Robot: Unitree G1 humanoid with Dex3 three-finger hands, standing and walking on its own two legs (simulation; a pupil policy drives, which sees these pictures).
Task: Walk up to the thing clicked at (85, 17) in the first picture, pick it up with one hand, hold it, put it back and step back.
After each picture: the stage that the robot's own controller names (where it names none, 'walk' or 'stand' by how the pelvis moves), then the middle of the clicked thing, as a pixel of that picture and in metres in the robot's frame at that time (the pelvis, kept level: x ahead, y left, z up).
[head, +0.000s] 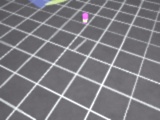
stand; (85, 18) +1.97 -0.07 -0.72
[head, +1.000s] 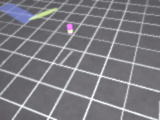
walk; (69, 29) +1.83 +0.25 -0.70
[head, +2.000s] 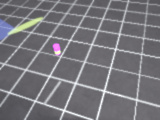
walk; (57, 49) +1.28 +0.36 -0.72
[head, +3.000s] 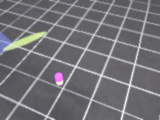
walk; (59, 79) +0.84 +0.25 -0.71
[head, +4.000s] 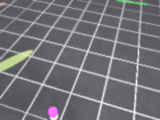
walk; (53, 113) +0.52 +0.20 -0.70
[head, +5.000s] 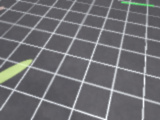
stand; out of the picture +0.35 +0.21 -0.71
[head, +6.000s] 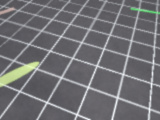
stand; out of the picture +0.33 +0.17 -0.72
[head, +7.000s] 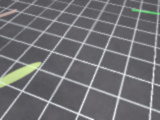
stand; out of the picture +0.35 +0.17 -0.72
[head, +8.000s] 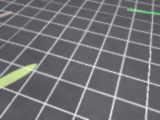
stand; out of the picture +0.34 +0.19 -0.73
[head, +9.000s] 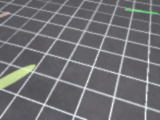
stand; out of the picture +0.33 +0.19 -0.73
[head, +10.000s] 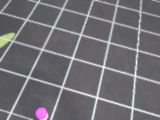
go down; (42, 114) +0.35 +0.22 -0.64
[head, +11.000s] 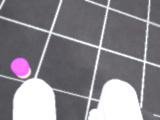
go down; (21, 69) +0.40 +0.25 -0.30
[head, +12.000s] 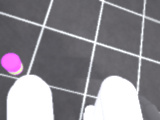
close in; (13, 64) +0.40 +0.26 -0.28
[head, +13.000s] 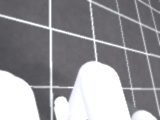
close in; out of the picture +0.38 +0.29 -0.21
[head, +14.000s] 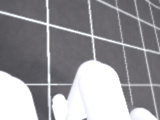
close; out of the picture +0.37 +0.30 -0.22
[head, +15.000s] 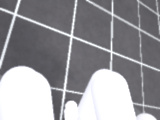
lift; out of the picture +0.32 +0.27 -0.17
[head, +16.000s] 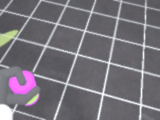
lift; (25, 89) +0.32 +0.19 +0.00
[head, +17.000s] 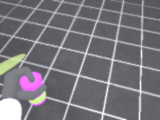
hold; (34, 89) +0.33 +0.17 +0.00
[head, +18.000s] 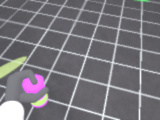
hold; (36, 91) +0.33 +0.17 -0.01
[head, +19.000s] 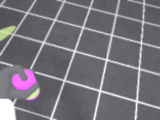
crouch; (27, 85) +0.35 +0.19 -0.06
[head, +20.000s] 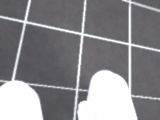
lower; out of the picture +0.43 +0.29 -0.13
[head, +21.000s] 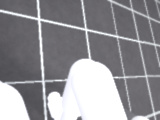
lower; out of the picture +0.40 +0.31 -0.22
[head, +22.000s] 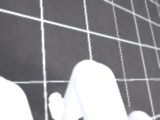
lower; out of the picture +0.39 +0.31 -0.22
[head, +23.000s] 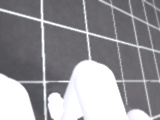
lower; out of the picture +0.39 +0.31 -0.22
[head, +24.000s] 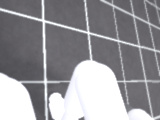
lower; out of the picture +0.38 +0.31 -0.22
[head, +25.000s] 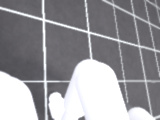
open; out of the picture +0.38 +0.29 -0.22
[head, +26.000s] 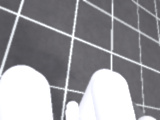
stand; out of the picture +0.39 +0.27 -0.24
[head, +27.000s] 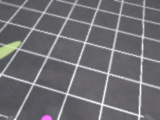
stand; out of the picture +0.35 +0.19 -0.61
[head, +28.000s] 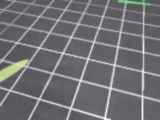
stand; out of the picture +0.35 +0.20 -0.67
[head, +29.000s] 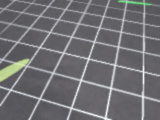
stand; out of the picture +0.35 +0.20 -0.67
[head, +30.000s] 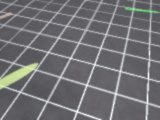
stand; out of the picture +0.36 +0.18 -0.72
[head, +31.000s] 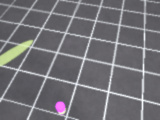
walk; (60, 108) +0.45 +0.18 -0.70
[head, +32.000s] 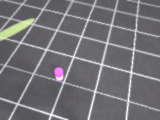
walk; (59, 74) +0.74 +0.16 -0.70
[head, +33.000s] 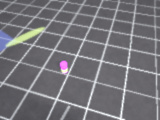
stand; (64, 67) +1.01 +0.22 -0.71
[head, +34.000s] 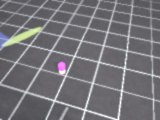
stand; (61, 68) +1.00 +0.19 -0.72
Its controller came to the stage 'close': yes
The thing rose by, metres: 0.71
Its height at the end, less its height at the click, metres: +0.00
